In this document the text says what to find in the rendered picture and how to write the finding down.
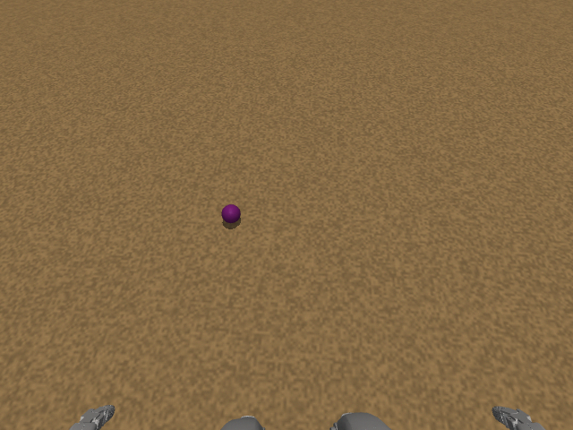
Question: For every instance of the left robot hand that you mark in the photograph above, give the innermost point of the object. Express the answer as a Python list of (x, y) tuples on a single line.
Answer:
[(94, 419)]

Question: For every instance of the right robot hand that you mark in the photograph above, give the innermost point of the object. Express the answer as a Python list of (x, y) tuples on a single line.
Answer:
[(515, 419)]

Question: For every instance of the ball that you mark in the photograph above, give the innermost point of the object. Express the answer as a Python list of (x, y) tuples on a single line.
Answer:
[(231, 213)]

